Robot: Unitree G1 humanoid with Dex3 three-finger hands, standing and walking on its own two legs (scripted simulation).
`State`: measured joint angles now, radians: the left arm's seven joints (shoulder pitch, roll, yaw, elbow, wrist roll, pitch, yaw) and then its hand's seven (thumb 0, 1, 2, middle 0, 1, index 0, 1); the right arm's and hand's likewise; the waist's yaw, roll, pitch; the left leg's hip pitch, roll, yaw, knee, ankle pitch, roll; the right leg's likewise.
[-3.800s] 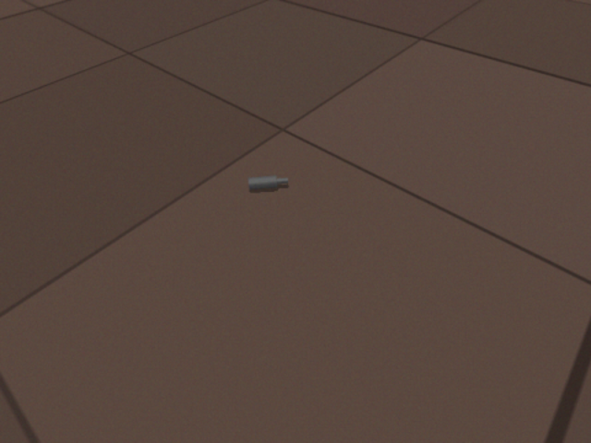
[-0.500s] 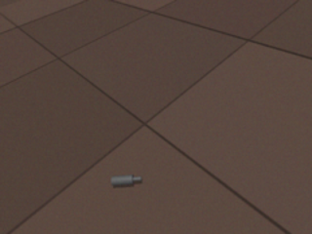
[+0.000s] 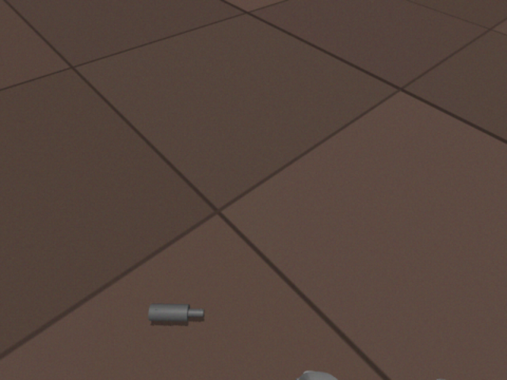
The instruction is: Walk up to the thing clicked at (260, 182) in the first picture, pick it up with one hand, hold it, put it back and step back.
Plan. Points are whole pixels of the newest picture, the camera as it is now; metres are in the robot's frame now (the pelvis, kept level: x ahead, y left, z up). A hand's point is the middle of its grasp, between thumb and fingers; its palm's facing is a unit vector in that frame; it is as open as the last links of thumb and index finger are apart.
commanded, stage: walk up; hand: left
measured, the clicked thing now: (177, 312) +0.47 +0.27 -0.74
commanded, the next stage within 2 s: none
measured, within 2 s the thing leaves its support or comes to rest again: neither
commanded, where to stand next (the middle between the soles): +0.11 +0.00 m, yaw +0 degrees
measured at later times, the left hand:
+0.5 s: hand out of the picture +0.11 +0.24 -0.15, palm faces -0.04 -0.92 -0.39, open 7.4 cm
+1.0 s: hand out of the picture +0.08 +0.24 -0.14, palm faces +0.00 -0.94 -0.35, open 7.4 cm
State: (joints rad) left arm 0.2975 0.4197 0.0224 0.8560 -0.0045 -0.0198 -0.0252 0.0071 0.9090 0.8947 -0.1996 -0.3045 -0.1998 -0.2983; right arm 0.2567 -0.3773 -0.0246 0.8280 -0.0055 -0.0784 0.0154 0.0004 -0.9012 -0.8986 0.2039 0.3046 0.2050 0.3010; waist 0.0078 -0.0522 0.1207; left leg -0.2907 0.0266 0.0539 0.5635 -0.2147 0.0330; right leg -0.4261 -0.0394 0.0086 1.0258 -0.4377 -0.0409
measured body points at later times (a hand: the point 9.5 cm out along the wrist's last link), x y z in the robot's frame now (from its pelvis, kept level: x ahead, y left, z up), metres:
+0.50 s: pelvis +0.01 -0.02 -0.01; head +0.03 -0.03 +0.44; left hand +0.11 +0.29 -0.12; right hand +0.09 -0.32 -0.14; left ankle +0.02 +0.11 -0.73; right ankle +0.07 -0.16 -0.73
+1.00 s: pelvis +0.02 -0.02 +0.01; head +0.03 -0.03 +0.46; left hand +0.08 +0.29 -0.12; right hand +0.11 -0.32 -0.12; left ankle +0.02 +0.11 -0.73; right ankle +0.07 -0.16 -0.73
